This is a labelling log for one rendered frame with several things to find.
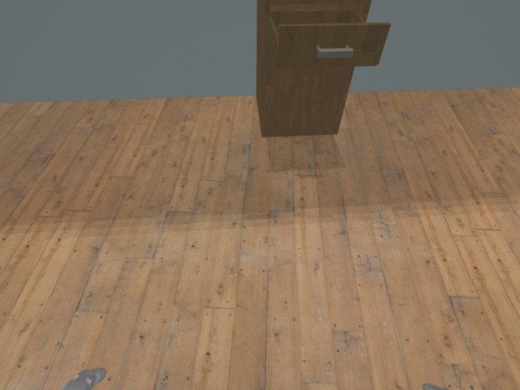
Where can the drawer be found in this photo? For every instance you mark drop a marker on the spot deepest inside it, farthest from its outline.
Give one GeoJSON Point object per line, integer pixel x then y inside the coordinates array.
{"type": "Point", "coordinates": [294, 36]}

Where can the handle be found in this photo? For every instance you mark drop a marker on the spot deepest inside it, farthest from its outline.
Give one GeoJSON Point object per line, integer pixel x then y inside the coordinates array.
{"type": "Point", "coordinates": [335, 52]}

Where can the cabinet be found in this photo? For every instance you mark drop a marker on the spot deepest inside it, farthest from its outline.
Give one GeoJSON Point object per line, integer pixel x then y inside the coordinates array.
{"type": "Point", "coordinates": [303, 101]}

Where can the left robot hand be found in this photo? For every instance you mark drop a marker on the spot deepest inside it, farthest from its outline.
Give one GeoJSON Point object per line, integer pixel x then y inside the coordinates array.
{"type": "Point", "coordinates": [86, 379]}

